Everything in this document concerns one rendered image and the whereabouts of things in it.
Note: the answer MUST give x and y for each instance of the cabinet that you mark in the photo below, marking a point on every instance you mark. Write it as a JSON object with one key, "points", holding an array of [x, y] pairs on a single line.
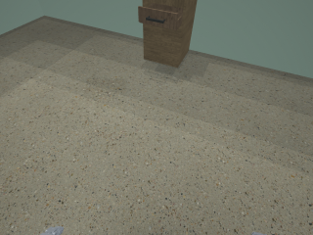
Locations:
{"points": [[168, 46]]}

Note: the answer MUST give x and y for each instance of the drawer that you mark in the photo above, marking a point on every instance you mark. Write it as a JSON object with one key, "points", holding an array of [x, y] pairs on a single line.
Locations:
{"points": [[172, 15]]}

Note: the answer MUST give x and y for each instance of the handle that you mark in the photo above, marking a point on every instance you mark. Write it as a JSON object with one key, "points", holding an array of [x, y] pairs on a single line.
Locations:
{"points": [[154, 20]]}

